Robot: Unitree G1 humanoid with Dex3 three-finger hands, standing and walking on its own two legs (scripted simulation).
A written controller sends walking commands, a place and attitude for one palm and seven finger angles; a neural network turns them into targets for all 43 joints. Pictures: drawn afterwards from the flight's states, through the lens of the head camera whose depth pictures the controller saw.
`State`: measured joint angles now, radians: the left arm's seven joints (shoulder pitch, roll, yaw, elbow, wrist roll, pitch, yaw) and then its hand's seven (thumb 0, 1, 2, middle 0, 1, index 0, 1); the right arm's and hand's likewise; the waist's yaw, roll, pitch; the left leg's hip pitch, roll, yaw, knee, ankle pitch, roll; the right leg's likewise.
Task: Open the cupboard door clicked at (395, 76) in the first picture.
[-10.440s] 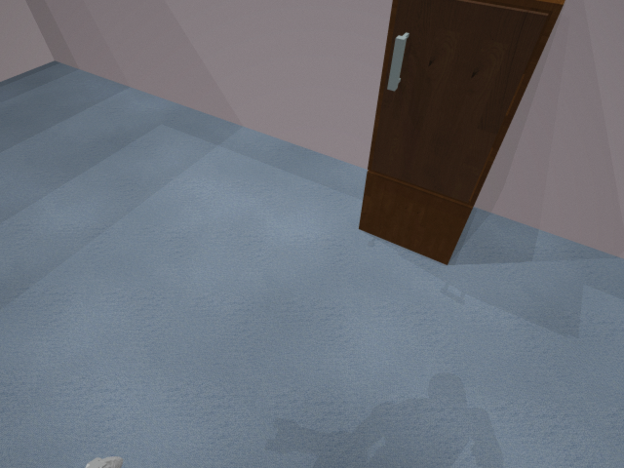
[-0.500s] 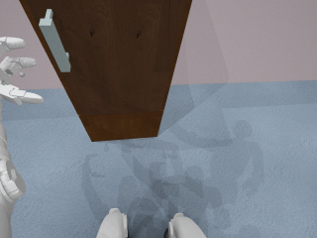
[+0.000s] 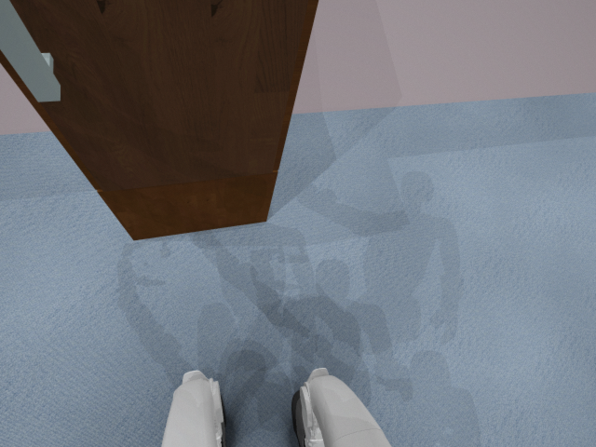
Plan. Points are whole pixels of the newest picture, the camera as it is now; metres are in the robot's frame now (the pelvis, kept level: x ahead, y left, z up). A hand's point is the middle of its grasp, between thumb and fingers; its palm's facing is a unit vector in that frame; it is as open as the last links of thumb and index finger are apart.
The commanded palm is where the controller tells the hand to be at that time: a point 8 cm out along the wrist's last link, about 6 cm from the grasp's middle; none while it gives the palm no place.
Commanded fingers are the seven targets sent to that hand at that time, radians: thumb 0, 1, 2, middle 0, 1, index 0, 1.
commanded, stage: move the hooked fingers beside the handle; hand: left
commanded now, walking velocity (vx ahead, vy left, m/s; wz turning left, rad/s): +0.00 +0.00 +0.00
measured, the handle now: (18, 29) +0.58 +0.25 +0.10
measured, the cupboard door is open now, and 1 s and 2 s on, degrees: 0 0 0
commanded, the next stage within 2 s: slide the fingers in behind the handle in 0.70 s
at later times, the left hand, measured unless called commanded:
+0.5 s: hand out of the picture +0.53 +0.31 +0.11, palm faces +0.11 -0.99 +0.00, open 13.9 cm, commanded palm +0.53 +0.34 +0.10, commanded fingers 0.00 -0.50 0.30 -0.30 -1.20 -0.30 -1.20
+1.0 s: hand out of the picture +0.54 +0.30 +0.11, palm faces +0.09 -1.00 -0.01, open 13.9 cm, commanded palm +0.53 +0.32 +0.09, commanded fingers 0.00 -0.50 0.30 -0.30 -1.20 -0.30 -1.20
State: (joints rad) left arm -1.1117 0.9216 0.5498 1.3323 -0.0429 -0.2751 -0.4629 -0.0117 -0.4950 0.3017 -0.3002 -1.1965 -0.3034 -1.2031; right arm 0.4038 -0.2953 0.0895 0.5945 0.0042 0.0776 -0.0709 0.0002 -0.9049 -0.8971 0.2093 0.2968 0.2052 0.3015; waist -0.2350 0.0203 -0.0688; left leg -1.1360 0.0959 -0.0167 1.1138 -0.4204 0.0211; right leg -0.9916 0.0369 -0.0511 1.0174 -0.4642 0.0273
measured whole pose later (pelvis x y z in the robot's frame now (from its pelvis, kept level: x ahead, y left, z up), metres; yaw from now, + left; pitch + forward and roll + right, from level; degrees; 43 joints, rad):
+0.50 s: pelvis +0.01 +0.00 +0.01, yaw +0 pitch +24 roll -6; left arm -1.05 0.85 0.53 1.30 -0.05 -0.28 -0.43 -0.01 -0.50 0.30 -0.30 -1.20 -0.30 -1.20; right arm 0.41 -0.28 0.08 0.59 0.00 0.10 -0.04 0.00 -0.90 -0.90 0.21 0.30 0.21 0.30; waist -0.22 0.02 -0.08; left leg -1.09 0.09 -0.02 1.09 -0.43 0.02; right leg -0.93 0.03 -0.05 0.98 -0.47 0.03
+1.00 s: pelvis +0.01 +0.00 +0.00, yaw +1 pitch +25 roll -6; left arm -1.06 0.83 0.51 1.26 -0.07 -0.28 -0.42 -0.01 -0.50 0.30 -0.30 -1.20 -0.30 -1.20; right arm 0.41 -0.27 0.08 0.61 0.00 0.10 -0.04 0.00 -0.90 -0.90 0.21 0.30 0.21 0.30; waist -0.21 0.02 -0.08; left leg -1.12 0.09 -0.03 1.11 -0.43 0.02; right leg -0.96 0.04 -0.06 1.00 -0.48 0.02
